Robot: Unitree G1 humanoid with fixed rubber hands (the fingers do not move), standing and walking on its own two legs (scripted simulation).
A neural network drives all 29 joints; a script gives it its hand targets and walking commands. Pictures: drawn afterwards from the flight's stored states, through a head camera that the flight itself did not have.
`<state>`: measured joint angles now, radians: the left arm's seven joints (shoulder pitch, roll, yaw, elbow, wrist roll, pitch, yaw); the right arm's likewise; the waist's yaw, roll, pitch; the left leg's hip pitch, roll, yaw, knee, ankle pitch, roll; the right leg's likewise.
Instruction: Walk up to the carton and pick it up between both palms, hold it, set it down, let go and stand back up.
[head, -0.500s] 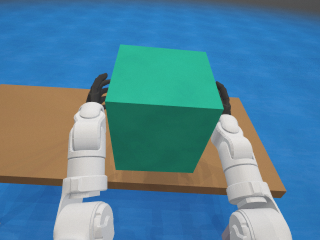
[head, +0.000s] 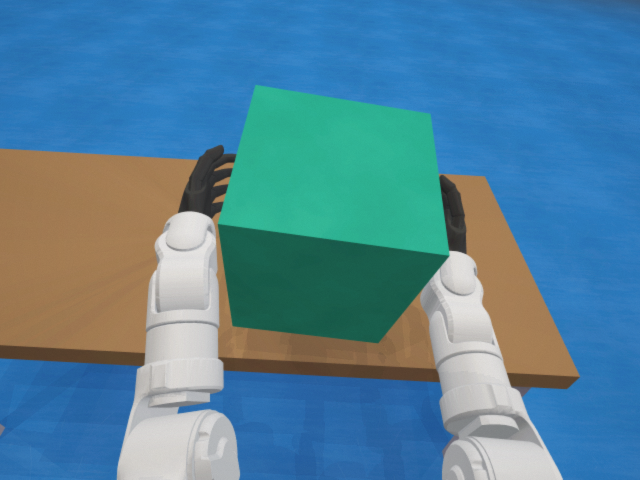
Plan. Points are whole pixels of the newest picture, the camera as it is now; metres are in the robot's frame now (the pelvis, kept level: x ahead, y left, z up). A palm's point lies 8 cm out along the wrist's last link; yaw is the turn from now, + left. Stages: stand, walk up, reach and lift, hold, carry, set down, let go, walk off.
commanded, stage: set down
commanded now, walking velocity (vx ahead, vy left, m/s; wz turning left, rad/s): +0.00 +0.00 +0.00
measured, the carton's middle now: (323, 228) +0.39 +0.01 +0.14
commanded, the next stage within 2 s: none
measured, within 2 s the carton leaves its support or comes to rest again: neither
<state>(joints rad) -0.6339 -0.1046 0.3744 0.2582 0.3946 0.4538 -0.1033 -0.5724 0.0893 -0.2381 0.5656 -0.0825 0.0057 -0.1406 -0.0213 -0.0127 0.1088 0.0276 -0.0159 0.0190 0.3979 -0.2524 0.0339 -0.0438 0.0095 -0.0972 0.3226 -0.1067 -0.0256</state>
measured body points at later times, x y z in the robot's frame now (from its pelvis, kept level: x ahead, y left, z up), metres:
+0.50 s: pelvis +0.02 +0.00 +0.00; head +0.00 +0.02 +0.45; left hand +0.39 +0.16 +0.15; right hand +0.38 -0.15 +0.13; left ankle -0.01 +0.09 -0.74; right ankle +0.06 -0.10 -0.74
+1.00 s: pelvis +0.02 +0.01 +0.00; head +0.02 +0.02 +0.45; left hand +0.41 +0.15 +0.09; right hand +0.39 -0.15 +0.09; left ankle -0.01 +0.09 -0.74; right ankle +0.06 -0.10 -0.74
